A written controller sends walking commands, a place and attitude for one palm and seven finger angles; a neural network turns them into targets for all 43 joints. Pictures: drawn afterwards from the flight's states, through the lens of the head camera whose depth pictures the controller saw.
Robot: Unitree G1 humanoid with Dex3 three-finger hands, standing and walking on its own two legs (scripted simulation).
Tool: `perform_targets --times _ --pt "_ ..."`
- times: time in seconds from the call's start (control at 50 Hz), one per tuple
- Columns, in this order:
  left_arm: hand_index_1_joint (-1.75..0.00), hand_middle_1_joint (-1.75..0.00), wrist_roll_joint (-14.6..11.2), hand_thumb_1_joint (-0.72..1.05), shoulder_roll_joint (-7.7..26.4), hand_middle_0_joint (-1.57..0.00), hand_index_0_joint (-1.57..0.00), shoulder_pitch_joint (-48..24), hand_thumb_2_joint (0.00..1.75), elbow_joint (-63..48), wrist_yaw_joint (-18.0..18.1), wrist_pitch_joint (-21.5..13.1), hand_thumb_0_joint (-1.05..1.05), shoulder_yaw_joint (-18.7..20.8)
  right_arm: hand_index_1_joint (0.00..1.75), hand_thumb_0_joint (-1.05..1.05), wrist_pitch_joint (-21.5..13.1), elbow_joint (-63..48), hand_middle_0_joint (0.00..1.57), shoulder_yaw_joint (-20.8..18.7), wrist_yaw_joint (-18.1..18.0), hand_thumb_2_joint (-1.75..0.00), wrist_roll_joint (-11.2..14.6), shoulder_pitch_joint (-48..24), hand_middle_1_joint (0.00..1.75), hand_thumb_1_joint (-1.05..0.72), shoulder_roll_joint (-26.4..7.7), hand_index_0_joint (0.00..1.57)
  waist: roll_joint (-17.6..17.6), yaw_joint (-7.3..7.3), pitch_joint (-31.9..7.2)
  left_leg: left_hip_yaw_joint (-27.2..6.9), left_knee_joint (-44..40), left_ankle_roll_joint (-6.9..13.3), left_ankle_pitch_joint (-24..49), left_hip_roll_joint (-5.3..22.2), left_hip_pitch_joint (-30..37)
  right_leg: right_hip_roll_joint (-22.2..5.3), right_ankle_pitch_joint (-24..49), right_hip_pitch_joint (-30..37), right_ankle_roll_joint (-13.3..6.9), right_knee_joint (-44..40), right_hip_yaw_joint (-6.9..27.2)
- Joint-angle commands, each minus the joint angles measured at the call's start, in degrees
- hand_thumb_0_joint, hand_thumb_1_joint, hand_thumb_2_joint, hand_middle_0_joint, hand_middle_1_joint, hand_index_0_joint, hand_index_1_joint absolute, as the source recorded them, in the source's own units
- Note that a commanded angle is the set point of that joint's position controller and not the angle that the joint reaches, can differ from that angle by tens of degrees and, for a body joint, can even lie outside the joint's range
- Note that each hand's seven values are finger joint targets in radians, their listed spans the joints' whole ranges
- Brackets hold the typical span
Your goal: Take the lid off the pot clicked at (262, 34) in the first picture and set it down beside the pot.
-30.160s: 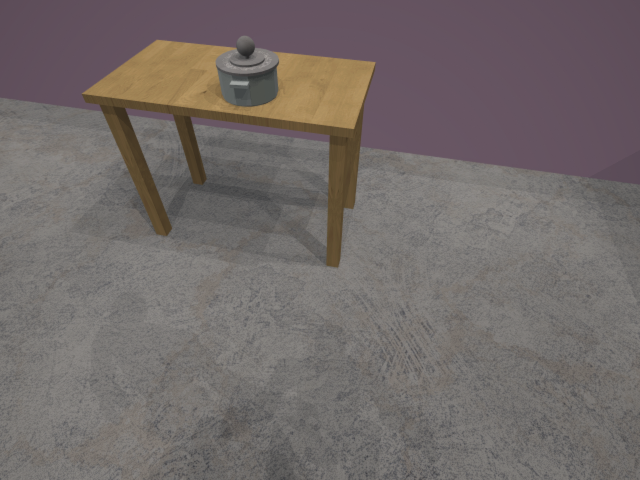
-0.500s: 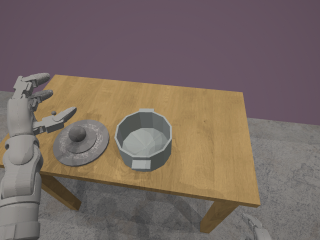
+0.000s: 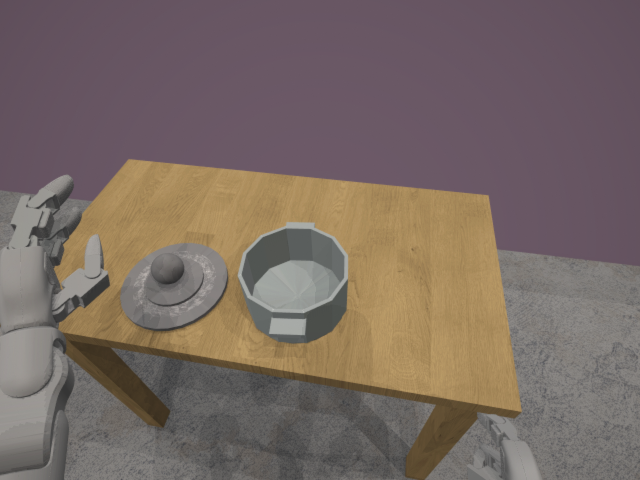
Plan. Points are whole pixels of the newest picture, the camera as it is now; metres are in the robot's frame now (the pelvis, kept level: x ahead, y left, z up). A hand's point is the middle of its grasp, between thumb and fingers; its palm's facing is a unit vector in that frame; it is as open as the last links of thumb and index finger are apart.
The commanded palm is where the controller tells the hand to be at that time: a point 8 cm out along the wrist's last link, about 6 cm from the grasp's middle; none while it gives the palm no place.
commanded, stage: draw the hand back to the body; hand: left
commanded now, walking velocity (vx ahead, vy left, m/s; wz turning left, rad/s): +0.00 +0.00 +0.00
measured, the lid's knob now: (167, 268) +0.44 +0.32 -0.05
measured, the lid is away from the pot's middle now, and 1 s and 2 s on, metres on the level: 0.23 0.23 0.23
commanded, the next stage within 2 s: step back with the hand held close in 0.84 s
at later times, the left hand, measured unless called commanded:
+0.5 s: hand (71, 338) +0.20 +0.25 +0.16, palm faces +0.43 -0.82 -0.38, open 7.4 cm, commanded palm +0.14 +0.29 +0.17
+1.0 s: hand (53, 371) +0.17 +0.25 +0.16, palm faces +0.43 -0.79 -0.44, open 7.4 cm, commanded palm +0.12 +0.28 +0.17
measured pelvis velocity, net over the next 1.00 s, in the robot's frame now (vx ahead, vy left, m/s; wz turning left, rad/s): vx -0.01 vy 0.00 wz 0.00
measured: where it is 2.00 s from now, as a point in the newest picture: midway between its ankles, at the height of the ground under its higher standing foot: outside the picture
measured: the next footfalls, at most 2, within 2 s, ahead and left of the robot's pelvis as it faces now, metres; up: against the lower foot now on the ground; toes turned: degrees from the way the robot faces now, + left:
none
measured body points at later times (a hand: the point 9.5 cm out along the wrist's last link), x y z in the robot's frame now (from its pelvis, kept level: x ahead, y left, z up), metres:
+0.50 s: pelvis -0.01 +0.00 +0.00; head -0.01 -0.01 +0.45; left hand +0.17 +0.30 +0.18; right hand +0.17 -0.22 -0.10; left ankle -0.07 +0.13 -0.74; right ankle +0.01 -0.15 -0.74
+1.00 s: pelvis -0.01 +0.00 -0.01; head -0.02 -0.02 +0.44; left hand +0.14 +0.29 +0.19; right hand +0.17 -0.21 -0.10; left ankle -0.07 +0.13 -0.74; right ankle +0.01 -0.15 -0.74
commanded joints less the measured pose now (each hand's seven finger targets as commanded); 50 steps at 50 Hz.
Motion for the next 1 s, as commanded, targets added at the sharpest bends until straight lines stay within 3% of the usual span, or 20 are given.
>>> perform_targets --times 0.0,0.06,0.08,0.14,0.22,0.26,0.32,0.38,0.44,0.52,0.6,0.66,0.7,0.78,0.82,0.88,0.92,0.94,0.96,0.98 --pt "-0.3 -0.3 -0.2 0.9 12.2 -0.2 -0.2 -7.8 0.9 -13.1 1.0 -4.1 0.0 5.2 0.3 0.0 -3.8 -9.0 0.2 -2.0 -0.4 -0.9 0.0 -6.6 0.3 -0.9 -6.2 0.2 -2.0 0.15 -9.1 4.0 -2.0 2.9 21.8 -0.8 -2.8 0.7 15.9 7.6 -2.5 -0.1 -4.8" --pt "-0.3 -0.3 0.1 0.9 12.4 -0.2 -0.2 -7.0 0.9 -19.4 1.0 -5.0 0.0 5.0 0.3 0.0 -4.7 -9.7 0.2 -1.8 -0.4 -0.9 -0.1 -7.0 0.3 -0.9 -5.8 0.2 2.1 0.4 -11.4 3.7 -2.0 2.7 22.6 -0.9 -1.5 0.5 15.2 8.1 -2.7 0.0 -4.7" --pt "-0.3 -0.3 0.2 0.9 11.7 -0.2 -0.2 -5.2 0.9 -18.8 1.0 -4.9 0.0 4.6 0.3 0.0 -4.9 -9.6 0.2 -1.7 -0.4 -0.9 -0.3 -7.1 0.3 -0.9 -5.7 0.2 2.5 0.47 -10.1 3.7 -2.0 2.6 22.5 -1.0 -2.1 0.5 15.1 7.7 -2.7 -0.1 -4.7" --pt "-0.3 -0.3 0.1 0.9 11.1 -0.2 -0.2 -2.6 0.9 -19.5 0.9 -4.7 0.0 4.4 0.3 0.0 -4.9 -9.6 0.2 -1.8 -0.4 -0.9 -0.2 -7.1 0.3 -0.9 -5.8 0.2 -0.3 0.22 -8.6 3.4 -2.2 2.6 21.0 -0.8 -2.9 0.6 13.7 6.9 -2.7 -0.2 -4.8" --pt "-0.3 -0.3 0.4 0.9 11.6 -0.2 -0.2 2.0 0.9 -23.5 1.1 -5.1 0.0 5.4 0.3 0.0 -5.7 -10.0 0.2 -1.7 -0.3 -0.9 -0.5 -7.4 0.3 -0.9 -5.6 0.2 2.1 0.72 -9.1 3.3 -1.9 2.5 20.9 -0.9 -3.0 0.4 13.4 7.2 -2.7 0.0 -4.6" --pt "-0.3 -0.3 0.2 0.9 10.4 -0.2 -0.2 4.8 0.9 -22.4 1.1 -5.0 0.0 4.6 0.3 0.0 -5.6 -9.8 0.2 -1.8 -0.3 -0.9 -0.6 -7.1 0.3 -0.9 -5.6 0.2 -1.1 0.67 -7.8 3.1 -1.9 2.5 20.1 -0.6 -3.8 0.6 12.6 6.5 -2.7 -0.1 -4.9" --pt "-0.3 -0.3 0.4 0.9 10.6 -0.2 -0.2 6.3 0.9 -25.3 1.1 -5.2 0.0 4.9 0.3 0.0 -6.0 -10.1 0.2 -1.8 -0.4 -0.9 -0.6 -7.5 0.3 -0.9 -5.5 0.2 0.8 0.66 -7.3 3.2 -1.8 2.5 18.6 -0.8 -4.0 0.5 11.7 6.1 -2.6 -0.1 -4.6" --pt "-0.3 -0.3 0.5 0.9 10.5 -0.2 -0.2 11.1 0.9 -27.3 1.2 -5.5 0.0 5.3 0.3 0.0 -6.3 -10.1 0.2 -1.9 -0.4 -0.9 -0.9 -7.1 0.3 -0.9 -5.3 0.2 -1.0 1.03 -7.8 3.2 -1.2 2.7 20.1 -0.8 -4.1 0.4 13.2 6.7 -2.6 0.0 -4.7" --pt "-0.3 -0.3 0.9 0.9 10.2 -0.2 -0.2 12.2 0.9 -32.4 1.2 -6.0 0.0 4.6 0.3 0.0 -6.8 -10.6 0.2 -1.8 -0.2 -0.9 -0.9 -7.3 0.3 -0.9 -5.0 0.2 1.5 1.01 -8.7 3.2 -1.0 2.5 21.0 -0.8 -3.7 0.2 13.3 6.8 -2.6 0.1 -4.6" --pt "-0.3 -0.3 0.9 0.9 9.0 -0.2 -0.2 18.6 0.9 -29.2 1.4 -5.2 0.0 5.1 0.3 0.0 -6.5 -10.0 0.2 -2.2 -0.5 -0.9 -1.0 -7.5 0.3 -0.9 -4.7 0.2 -1.4 1.1 -5.5 3.2 -0.6 2.6 19.2 -0.6 -5.0 0.4 12.0 5.0 -2.5 0.0 -4.6" --pt "-0.3 -0.3 1.4 0.9 9.7 -0.2 -0.2 20.4 0.9 -35.5 1.6 -6.1 0.0 5.0 0.3 0.0 -7.3 -10.7 0.2 -2.1 -0.7 -0.9 -1.1 -7.2 0.3 -0.9 -4.5 0.2 1.9 1.54 -7.3 3.1 -0.2 2.6 19.4 -0.7 -4.4 0.0 11.6 5.4 -2.6 0.6 -4.5" --pt "-0.3 -0.3 1.7 0.9 9.1 -0.2 -0.2 24.6 0.9 -35.1 1.7 -6.0 0.0 5.2 0.3 0.0 -7.4 -10.4 0.2 -2.3 -0.8 -0.9 -1.1 -7.2 0.3 -0.9 -4.1 0.2 0.3 1.76 -6.8 2.9 0.2 2.6 20.6 -0.4 -4.7 0.2 11.9 4.9 -2.6 0.9 -4.8" --pt "-0.3 -0.3 1.5 0.9 8.9 -0.2 -0.2 22.7 0.9 -33.5 1.8 -5.8 0.0 5.0 0.3 0.0 -7.0 -10.2 0.2 -2.4 -1.0 -0.9 -1.0 -7.1 0.3 -0.9 -4.3 0.2 -1.7 1.23 -5.0 3.0 0.3 2.6 18.1 -0.5 -5.4 0.3 10.6 3.7 -2.5 0.8 -4.7" --pt "-0.3 -0.3 1.6 0.9 9.0 -0.2 -0.2 22.9 0.9 -34.6 1.9 -6.1 0.0 5.0 0.3 0.0 -7.3 -10.7 0.2 -2.4 -1.5 -0.9 -1.0 -7.1 0.3 -0.9 -4.2 0.2 -1.3 1.37 -5.6 3.0 0.4 2.9 15.7 -0.7 -5.2 0.2 9.0 3.6 -2.4 0.7 -4.4" --pt "-0.3 -0.3 1.8 0.9 9.1 -0.2 -0.2 23.1 0.9 -36.9 1.9 -6.3 0.0 4.7 0.3 0.0 -7.7 -11.0 0.2 -2.1 -1.3 -0.9 -1.0 -7.7 0.3 -0.9 -4.1 0.2 0.6 1.47 -6.2 2.9 0.6 2.8 16.3 -0.8 -5.0 0.2 9.3 3.7 -2.5 1.1 -4.2" --pt "-0.3 -0.3 1.7 0.9 8.6 -0.2 -0.2 23.8 0.9 -33.5 2.0 -5.8 0.0 4.8 0.3 0.0 -7.2 -10.5 0.2 -2.4 -1.5 -0.9 -1.1 -7.2 0.3 -0.9 -4.2 0.2 -1.9 1.43 -4.9 3.0 0.6 2.8 15.9 -0.7 -5.8 0.3 9.2 3.4 -2.4 1.1 -4.4" --pt "-0.3 -0.3 1.6 0.9 8.7 -0.2 -0.2 22.9 0.9 -34.4 1.9 -5.9 0.0 4.9 0.3 0.0 -7.2 -10.8 0.2 -2.1 -1.4 -0.9 -1.0 -7.8 0.3 -0.9 -4.1 0.2 -0.2 1.33 -4.0 2.8 0.3 2.6 14.4 -0.8 -6.4 0.4 7.8 3.0 -2.5 1.0 -4.1" --pt "-0.3 -0.3 0.9 0.9 19.1 -0.2 -0.2 12.8 0.9 -40.5 2.1 -9.2 0.0 15.7 0.3 0.0 -5.4 -13.0 0.2 -2.2 -1.7 -0.9 -0.6 -3.6 0.3 -0.9 -5.8 0.2 -2.2 -0.08 -2.3 2.7 0.9 3.7 8.4 0.3 -7.9 -2.6 11.8 -0.1 -2.6 -0.7 2.6" --pt "-0.3 -0.3 0.6 0.9 12.8 -0.2 -0.2 19.7 0.9 -32.3 1.3 -9.3 0.0 11.3 0.3 0.0 -4.2 -11.3 0.2 -2.2 -2.1 -0.9 -0.8 -4.8 0.3 -0.9 -4.0 0.2 -4.7 -0.61 -1.2 2.0 1.5 3.9 6.9 0.4 -8.3 -3.9 12.3 -1.3 -2.8 -0.4 2.3" --pt "-0.3 -0.3 0.7 0.9 9.3 -0.2 -0.2 24.2 0.9 -29.4 0.5 -8.9 0.0 8.4 0.3 0.0 -3.2 -11.9 0.2 -2.5 -2.1 -0.9 -0.9 -4.5 0.3 -0.9 -4.5 0.2 -5.2 -0.92 -2.6 2.2 1.9 3.9 8.1 0.6 -7.7 -4.2 13.8 -1.2 -2.7 0.2 2.4"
